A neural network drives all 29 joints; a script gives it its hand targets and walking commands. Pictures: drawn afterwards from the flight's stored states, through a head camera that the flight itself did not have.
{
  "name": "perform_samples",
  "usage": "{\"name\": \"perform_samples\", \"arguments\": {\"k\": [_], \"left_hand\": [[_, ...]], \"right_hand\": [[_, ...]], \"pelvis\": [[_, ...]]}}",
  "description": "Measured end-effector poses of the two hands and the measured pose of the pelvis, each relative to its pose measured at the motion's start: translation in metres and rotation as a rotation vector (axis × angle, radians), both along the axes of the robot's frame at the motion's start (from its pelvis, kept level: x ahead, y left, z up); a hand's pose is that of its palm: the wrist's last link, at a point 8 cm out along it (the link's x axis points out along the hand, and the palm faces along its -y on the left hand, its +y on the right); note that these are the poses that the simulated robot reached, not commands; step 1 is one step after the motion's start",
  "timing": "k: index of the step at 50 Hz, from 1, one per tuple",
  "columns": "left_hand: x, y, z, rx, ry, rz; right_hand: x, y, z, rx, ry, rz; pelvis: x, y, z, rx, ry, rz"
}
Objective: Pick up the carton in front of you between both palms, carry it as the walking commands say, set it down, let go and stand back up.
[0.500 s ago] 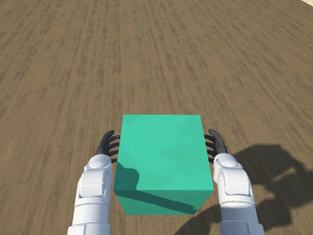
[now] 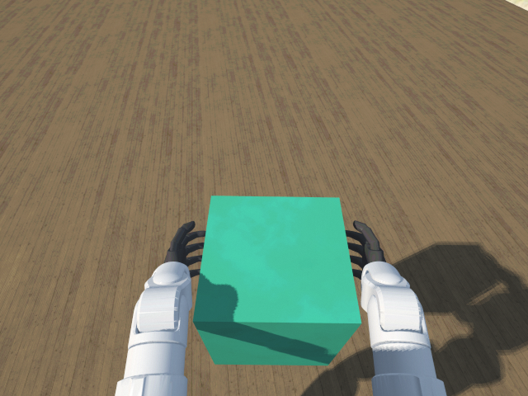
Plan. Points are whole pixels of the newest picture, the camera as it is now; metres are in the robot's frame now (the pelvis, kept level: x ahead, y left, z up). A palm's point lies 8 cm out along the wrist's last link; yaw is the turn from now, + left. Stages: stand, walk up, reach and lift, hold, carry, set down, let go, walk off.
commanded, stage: carry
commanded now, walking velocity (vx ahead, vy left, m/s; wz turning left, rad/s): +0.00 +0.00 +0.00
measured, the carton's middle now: (273, 286) +0.30 +0.00 -0.04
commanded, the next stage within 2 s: hold in 1.12 s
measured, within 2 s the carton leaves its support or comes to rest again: neither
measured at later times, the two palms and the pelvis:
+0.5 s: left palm (174, 296) +0.25 +0.14 +0.05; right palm (384, 296) +0.25 -0.16 +0.05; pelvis -0.05 +0.00 +0.00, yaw +0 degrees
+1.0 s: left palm (175, 308) +0.23 +0.14 +0.04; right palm (391, 309) +0.23 -0.16 +0.05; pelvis -0.06 -0.01 +0.00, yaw +0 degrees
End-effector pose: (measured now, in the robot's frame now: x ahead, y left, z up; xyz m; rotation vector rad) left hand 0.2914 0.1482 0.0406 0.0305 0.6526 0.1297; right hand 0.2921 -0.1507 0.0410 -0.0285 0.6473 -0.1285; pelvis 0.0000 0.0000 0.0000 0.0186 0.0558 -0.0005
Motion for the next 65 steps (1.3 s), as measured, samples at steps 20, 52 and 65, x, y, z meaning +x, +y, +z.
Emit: {"name": "perform_samples", "arguments": {"k": [20,52,65], "left_hand": [[-0.038,-0.005,0.005,-0.006,0.004,-0.003],[-0.064,-0.01,0.004,-0.004,0.007,-0.011],[-0.066,-0.034,0.001,-0.004,0.015,-0.1]], "right_hand": [[-0.039,-0.005,0.006,0.002,0.003,-0.008],[-0.066,-0.01,0.006,-0.003,0.007,-0.012],[-0.093,-0.032,0.006,-0.028,0.018,-0.084]], "pelvis": [[-0.038,-0.004,0.002,-0.012,-0.039,-0.003],[-0.065,-0.008,0.002,-0.02,-0.037,-0.007],[-0.073,-0.006,0.012,-0.025,-0.148,-0.116]]}}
